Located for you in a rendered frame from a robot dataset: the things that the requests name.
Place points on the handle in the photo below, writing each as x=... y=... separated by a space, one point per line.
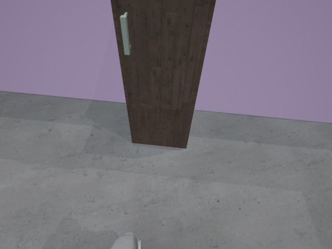
x=125 y=33

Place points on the left robot thigh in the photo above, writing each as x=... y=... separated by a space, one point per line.
x=127 y=242

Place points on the cupboard door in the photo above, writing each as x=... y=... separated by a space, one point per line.
x=166 y=38

